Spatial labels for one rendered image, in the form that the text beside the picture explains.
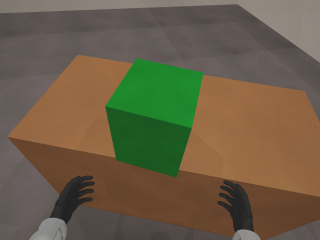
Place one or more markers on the left robot hand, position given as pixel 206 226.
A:
pixel 69 200

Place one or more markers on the pedestal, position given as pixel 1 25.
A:
pixel 264 138

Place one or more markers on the carton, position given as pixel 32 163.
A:
pixel 151 115

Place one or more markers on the robot left forearm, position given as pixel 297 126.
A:
pixel 51 229

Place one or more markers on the robot right forearm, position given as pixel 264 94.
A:
pixel 244 234

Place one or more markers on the right robot hand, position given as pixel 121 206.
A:
pixel 240 209

